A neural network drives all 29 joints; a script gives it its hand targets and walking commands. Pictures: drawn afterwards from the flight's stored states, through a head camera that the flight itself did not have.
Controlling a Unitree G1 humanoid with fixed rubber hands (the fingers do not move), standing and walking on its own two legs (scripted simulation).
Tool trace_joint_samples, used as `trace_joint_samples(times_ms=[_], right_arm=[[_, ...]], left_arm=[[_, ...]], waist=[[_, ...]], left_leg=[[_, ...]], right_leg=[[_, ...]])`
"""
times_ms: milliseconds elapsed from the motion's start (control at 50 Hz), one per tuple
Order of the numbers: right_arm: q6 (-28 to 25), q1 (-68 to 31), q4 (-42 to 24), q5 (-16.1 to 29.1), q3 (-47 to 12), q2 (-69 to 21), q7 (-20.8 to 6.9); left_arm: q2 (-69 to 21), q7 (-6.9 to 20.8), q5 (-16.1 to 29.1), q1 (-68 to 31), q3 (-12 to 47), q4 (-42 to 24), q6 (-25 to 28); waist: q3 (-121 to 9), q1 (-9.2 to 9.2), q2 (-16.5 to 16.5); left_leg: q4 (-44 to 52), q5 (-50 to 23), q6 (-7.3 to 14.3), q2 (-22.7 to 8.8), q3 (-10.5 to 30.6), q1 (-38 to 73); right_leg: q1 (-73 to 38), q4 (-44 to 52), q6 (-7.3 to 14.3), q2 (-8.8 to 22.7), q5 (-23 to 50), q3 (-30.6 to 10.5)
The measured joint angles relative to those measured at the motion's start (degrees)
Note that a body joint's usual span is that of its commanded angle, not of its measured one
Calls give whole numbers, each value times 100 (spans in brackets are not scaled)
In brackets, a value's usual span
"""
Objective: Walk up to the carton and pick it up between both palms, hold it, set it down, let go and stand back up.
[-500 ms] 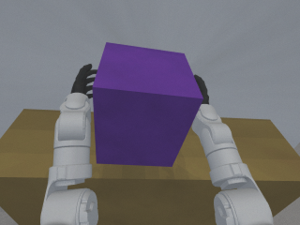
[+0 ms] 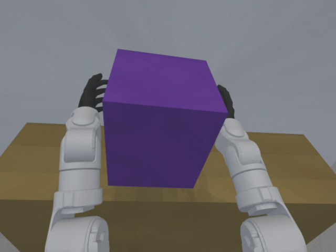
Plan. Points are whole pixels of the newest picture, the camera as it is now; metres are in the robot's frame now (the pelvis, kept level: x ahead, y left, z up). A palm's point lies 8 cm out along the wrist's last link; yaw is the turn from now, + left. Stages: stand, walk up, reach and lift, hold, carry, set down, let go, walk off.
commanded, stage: hold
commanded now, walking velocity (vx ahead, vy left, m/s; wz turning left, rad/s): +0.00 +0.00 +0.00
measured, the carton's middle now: (157, 122) +0.38 +0.02 +0.16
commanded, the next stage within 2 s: none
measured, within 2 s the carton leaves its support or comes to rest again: neither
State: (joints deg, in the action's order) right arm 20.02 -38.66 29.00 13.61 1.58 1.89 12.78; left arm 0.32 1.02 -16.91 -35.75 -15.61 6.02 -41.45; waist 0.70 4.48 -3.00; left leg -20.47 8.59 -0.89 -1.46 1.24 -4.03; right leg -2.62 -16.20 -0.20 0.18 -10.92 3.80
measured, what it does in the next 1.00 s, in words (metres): stands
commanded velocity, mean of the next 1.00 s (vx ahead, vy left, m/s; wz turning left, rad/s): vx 0.00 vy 0.00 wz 0.00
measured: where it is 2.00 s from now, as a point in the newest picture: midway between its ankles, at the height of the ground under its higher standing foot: outside the picture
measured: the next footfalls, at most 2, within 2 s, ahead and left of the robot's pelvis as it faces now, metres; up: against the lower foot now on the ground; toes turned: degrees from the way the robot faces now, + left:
none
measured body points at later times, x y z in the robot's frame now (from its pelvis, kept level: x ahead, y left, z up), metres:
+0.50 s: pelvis +0.00 +0.00 +0.00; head -0.05 +0.03 +0.45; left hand +0.37 +0.16 +0.21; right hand +0.37 -0.14 +0.19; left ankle +0.04 +0.13 -0.75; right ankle -0.01 -0.12 -0.75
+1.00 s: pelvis -0.01 +0.00 +0.00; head -0.06 +0.03 +0.45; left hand +0.38 +0.16 +0.21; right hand +0.37 -0.14 +0.19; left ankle +0.04 +0.13 -0.75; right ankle -0.01 -0.12 -0.75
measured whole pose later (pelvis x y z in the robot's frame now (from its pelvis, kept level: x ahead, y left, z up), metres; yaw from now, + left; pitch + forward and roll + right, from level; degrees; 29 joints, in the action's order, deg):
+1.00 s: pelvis -0.01 +0.00 +0.00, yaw -1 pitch -7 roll -1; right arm 20.7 -40.4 31.5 13.0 2.5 1.9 12.6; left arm 0.8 0.6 -16.5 -37.1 -15.8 9.4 -41.5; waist -0.2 4.0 -3.0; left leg -19.8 7.6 -0.8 -1.5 0.8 -5.0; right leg -0.9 -16.4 -0.2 -0.1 -10.1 2.7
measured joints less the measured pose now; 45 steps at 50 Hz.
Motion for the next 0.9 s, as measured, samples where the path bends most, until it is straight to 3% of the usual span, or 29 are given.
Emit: trace_joint_samples(times_ms=[680, 900], right_arm=[[99, 91, -14, 52, -91, -16, 90], [79, -137, 213, -74, 114, -8, -17]], left_arm=[[44, 59, 51, 140, 0, 92, 2], [44, -41, 34, -153, -8, 342, -25]], waist=[[1, 48, -45], [-66, -70, -25]], left_leg=[[1, -23, -9, -6, 18, 19], [59, -87, 10, -8, -68, -70]], right_leg=[[-16, -2, 9, -22, 21, -25], [163, -58, 2, -18, 60, -126]])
